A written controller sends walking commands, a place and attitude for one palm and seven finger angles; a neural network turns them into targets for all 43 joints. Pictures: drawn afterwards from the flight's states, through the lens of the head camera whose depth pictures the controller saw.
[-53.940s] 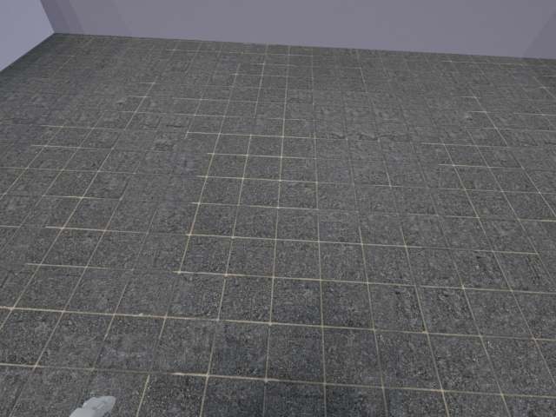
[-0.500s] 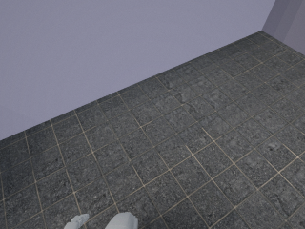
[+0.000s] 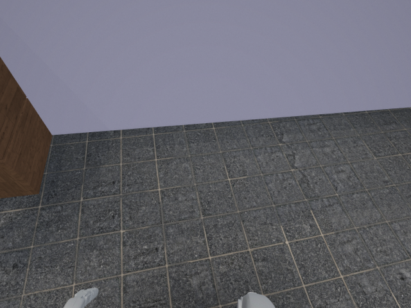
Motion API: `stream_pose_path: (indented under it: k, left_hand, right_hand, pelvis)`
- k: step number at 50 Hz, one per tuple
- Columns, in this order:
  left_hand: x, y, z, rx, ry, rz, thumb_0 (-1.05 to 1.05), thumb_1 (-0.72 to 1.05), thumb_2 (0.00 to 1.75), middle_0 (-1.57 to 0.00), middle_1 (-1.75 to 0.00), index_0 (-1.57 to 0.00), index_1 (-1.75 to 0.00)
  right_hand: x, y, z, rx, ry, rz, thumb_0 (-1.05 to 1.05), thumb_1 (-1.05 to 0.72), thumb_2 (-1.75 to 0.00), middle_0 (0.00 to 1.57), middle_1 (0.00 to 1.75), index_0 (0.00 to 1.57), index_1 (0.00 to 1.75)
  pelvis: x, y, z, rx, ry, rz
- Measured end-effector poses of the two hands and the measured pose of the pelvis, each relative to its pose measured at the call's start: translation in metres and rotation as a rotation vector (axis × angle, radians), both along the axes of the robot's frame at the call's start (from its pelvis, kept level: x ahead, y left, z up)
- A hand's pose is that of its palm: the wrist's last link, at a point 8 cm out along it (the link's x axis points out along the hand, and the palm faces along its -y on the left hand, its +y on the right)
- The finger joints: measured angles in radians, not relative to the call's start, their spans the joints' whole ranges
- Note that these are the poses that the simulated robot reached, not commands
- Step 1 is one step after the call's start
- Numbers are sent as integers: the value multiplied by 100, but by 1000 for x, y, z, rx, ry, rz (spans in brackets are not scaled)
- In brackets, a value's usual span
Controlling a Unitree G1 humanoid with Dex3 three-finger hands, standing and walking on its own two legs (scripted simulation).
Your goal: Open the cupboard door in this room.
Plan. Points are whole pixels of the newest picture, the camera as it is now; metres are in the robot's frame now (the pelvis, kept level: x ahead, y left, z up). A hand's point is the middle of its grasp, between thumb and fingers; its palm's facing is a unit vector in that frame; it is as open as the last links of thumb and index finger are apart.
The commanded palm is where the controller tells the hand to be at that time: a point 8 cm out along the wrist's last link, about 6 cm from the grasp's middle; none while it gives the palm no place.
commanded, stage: turn to face it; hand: left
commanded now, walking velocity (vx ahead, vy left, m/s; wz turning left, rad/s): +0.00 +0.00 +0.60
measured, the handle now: out of the picture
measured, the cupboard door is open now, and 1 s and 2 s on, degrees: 44 44 44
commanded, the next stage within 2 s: take the last steps up to it in 1.40 s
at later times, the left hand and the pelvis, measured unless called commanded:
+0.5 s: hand out of the picture +0.02 +0.15 -0.16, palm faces +0.33 -0.91 -0.25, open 7.3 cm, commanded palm none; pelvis +0.02 -0.06 +0.00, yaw +20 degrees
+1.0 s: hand out of the picture +0.03 +0.20 -0.16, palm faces +0.57 -0.78 -0.24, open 7.4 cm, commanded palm none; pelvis +0.04 -0.04 +0.00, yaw +36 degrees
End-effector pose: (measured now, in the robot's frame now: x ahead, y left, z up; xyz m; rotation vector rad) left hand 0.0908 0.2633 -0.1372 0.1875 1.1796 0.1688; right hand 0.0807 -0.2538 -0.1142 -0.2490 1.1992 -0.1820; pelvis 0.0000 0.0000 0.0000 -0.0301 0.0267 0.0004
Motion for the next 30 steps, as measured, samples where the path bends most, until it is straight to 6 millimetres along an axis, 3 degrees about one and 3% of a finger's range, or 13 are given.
stream_pose_path:
  k: [9, 12, 18, 24, 30]
  left_hand:
    - [13, -37, 11, 36, -77, 48, 0, 90, 90, -20, -29, -20, -30]
    - [2, -50, 14, 58, -78, 73, 0, 90, 89, -20, -29, -20, -30]
    - [-37, -71, 19, 38, -6, 177, 0, 90, 89, -20, -29, -20, -30]
    - [-81, -76, 10, 10, 44, 308, 0, 91, 89, -21, -30, -20, -30]
    - [-137, -61, -15, -21, 118, 438, 0, 91, 89, -21, -30, -20, -30]
  right_hand:
    - [-1, -31, -29, 54, 77, 27, 1, -90, -89, 20, 30, 20, 30]
    - [8, -44, -40, 65, 98, 47, 1, -91, -89, 20, 30, 20, 30]
    - [39, -52, -32, 72, 118, 124, 1, -91, -90, 20, 29, 20, 30]
    - [86, -33, -25, 57, 103, 257, 1, -91, -90, 20, 29, 20, 30]
    - [148, 19, -21, 37, -6, 419, 1, -91, -90, 19, 29, 20, 30]
  pelvis:
    - [8, -37, -10, 33, 13, 104]
    - [9, -48, -12, 40, 7, 147]
    - [18, -58, -1, 69, 3, 235]
    - [24, -57, -1, 76, 0, 327]
    - [26, -39, -15, 57, -5, 411]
